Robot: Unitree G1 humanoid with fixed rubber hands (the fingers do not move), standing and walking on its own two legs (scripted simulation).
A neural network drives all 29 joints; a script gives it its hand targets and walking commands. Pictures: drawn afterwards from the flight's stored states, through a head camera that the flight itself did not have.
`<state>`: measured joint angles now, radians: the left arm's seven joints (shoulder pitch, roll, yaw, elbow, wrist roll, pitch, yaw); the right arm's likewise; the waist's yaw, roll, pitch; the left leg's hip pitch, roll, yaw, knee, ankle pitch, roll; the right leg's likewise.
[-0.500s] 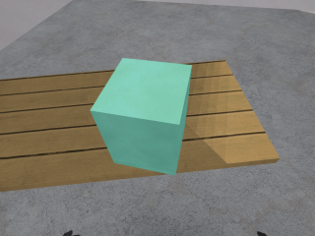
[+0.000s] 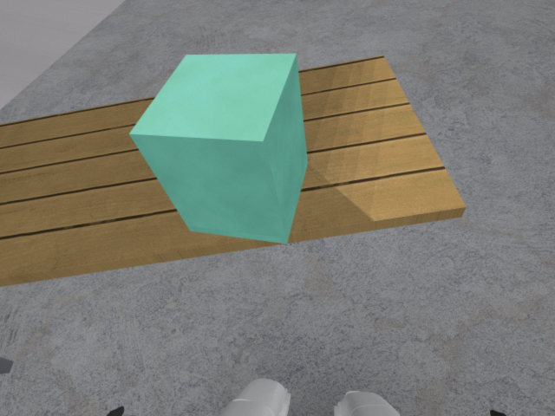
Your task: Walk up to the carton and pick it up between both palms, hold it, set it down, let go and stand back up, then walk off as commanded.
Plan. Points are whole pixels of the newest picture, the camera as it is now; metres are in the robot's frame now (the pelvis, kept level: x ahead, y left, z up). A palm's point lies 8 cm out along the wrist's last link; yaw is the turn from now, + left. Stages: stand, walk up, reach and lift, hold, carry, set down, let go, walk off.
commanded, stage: walk off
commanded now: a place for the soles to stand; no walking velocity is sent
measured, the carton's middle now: (237, 151) +0.53 +0.10 +0.06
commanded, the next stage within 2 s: none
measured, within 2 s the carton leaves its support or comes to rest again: neither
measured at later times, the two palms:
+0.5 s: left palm out of the picture -0.02 +0.36 -0.14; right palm out of the picture -0.11 -0.24 -0.12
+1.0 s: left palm out of the picture -0.20 +0.36 -0.10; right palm out of the picture -0.22 -0.25 -0.11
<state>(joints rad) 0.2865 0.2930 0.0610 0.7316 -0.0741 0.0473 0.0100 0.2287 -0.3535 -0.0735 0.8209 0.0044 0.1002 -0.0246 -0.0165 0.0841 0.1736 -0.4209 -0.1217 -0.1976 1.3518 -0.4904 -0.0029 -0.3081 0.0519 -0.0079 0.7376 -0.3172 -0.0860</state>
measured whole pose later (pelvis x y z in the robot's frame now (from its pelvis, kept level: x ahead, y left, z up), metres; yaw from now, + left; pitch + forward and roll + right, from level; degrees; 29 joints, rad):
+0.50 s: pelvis -0.13 +0.07 -0.03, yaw +0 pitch -13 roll -2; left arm 0.21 0.33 0.06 0.75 -0.07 0.10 0.02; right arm 0.33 -0.36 -0.07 0.83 -0.01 0.09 0.00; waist -0.02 -0.02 0.24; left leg -0.29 -0.09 -0.03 0.94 -0.43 0.07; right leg -0.48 0.09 0.04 1.22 -0.40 -0.02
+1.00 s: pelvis -0.28 +0.05 +0.00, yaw -1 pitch -4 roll +1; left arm 0.24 0.38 0.06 0.77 -0.07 0.11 -0.02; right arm 0.25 -0.36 -0.06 0.79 -0.01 0.04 -0.03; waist -0.02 -0.01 0.20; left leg -0.61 -0.13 -0.10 1.04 -0.44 0.04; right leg -0.30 0.03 0.02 0.75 -0.39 -0.10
